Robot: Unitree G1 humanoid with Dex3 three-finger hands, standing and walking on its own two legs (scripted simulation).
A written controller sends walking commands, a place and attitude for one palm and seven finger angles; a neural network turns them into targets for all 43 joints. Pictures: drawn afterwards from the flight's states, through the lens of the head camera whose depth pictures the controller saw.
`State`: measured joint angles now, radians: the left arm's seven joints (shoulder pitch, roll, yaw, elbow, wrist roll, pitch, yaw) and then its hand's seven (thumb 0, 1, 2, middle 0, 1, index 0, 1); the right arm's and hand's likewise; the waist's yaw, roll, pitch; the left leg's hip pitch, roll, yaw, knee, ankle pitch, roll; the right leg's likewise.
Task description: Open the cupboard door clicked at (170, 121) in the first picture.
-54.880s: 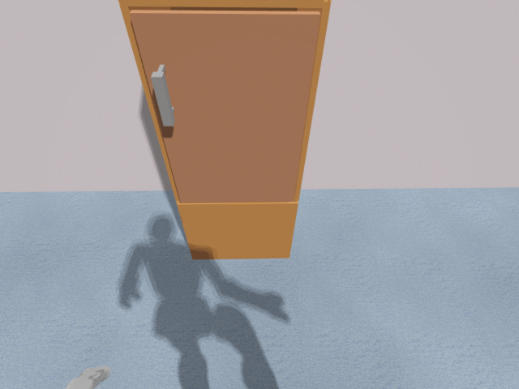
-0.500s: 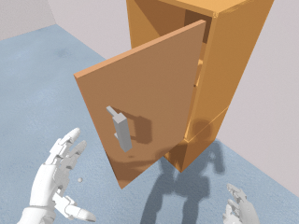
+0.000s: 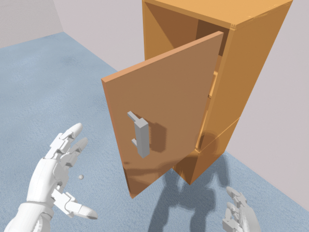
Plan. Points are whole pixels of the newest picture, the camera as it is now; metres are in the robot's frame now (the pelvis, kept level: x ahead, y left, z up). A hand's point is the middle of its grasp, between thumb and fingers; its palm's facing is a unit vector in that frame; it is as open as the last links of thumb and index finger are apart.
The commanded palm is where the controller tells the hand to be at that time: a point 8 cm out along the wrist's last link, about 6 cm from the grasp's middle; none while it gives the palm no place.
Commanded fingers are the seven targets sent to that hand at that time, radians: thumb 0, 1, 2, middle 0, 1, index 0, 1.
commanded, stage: draw the hand back to the body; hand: left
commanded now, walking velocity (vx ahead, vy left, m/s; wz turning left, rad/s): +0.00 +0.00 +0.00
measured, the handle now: (137, 134) +0.34 +0.09 +0.10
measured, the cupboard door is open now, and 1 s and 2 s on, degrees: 88 88 88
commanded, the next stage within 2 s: step back with the hand held close in 1.08 s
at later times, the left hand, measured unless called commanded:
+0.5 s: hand (55, 151) +0.23 +0.23 +0.16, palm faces +0.35 -0.86 -0.38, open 11.5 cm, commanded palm +0.18 +0.28 +0.18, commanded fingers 0.00 0.58 0.76 -0.19 -0.30 -0.19 -0.30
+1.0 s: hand (56, 144) +0.24 +0.23 +0.17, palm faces +0.40 -0.83 -0.38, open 7.5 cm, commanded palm +0.19 +0.27 +0.19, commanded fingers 0.00 0.90 0.90 -0.20 -0.30 -0.20 -0.30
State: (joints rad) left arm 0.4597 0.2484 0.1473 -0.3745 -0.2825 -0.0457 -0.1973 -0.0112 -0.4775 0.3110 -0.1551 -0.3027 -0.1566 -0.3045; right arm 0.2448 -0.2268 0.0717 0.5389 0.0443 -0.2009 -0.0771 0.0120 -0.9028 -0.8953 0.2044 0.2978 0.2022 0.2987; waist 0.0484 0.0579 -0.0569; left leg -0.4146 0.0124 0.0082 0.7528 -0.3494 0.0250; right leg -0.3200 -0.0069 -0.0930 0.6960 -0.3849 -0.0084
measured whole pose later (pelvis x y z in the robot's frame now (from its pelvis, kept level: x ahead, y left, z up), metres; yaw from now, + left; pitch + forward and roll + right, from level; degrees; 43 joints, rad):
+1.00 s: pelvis +0.03 -0.02 +0.03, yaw -3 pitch -4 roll +0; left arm 0.46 0.33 0.30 -0.37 -0.07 -0.06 0.11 0.01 0.88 0.89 -0.21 -0.30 -0.21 -0.31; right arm 0.18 -0.23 0.02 0.64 0.00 -0.06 -0.07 0.01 -0.90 -0.90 0.20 0.30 0.20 0.30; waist 0.07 0.06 0.03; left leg -0.09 0.03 0.05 0.40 -0.24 0.00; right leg -0.02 0.02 -0.05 0.35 -0.26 -0.03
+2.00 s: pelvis -0.10 +0.02 +0.01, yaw -2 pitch -2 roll -1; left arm 0.54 0.36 0.40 -0.56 -0.01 -0.20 0.16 0.02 0.89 0.90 -0.21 -0.30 -0.22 -0.31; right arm 0.21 -0.21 0.00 0.61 0.00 -0.05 -0.06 0.01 -0.90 -0.89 0.21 0.30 0.20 0.30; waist 0.03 -0.01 0.06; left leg -0.46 -0.01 0.04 0.82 -0.41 0.02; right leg -0.39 -0.01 0.00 0.60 -0.18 0.01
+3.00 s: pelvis -0.29 +0.00 +0.02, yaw -5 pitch -2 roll -2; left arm 0.58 0.41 0.40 -0.50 -0.04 -0.24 0.15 0.01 0.89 0.90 -0.22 -0.30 -0.22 -0.31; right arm 0.25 -0.22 0.00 0.61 0.00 -0.09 -0.06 0.01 -0.90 -0.90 0.20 0.30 0.20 0.30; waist -0.02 0.02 -0.02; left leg -0.31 0.03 0.04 0.55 -0.21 0.02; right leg -0.16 0.05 -0.08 0.49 -0.30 -0.05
